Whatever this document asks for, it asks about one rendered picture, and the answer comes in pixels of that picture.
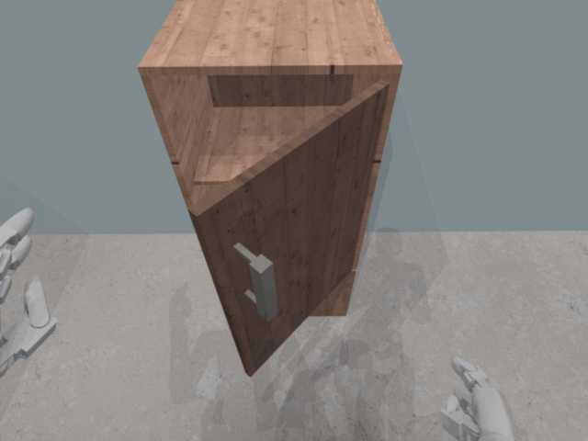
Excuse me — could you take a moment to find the right robot hand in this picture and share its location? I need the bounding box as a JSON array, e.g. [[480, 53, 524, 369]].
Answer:
[[441, 356, 515, 441]]

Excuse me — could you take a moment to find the handle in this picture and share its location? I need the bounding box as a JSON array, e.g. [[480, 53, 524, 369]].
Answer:
[[233, 243, 277, 322]]

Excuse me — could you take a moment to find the left robot hand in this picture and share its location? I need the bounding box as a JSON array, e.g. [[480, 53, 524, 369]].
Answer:
[[0, 208, 57, 378]]

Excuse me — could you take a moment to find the cupboard door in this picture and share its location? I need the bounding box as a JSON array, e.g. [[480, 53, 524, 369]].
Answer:
[[187, 80, 390, 377]]

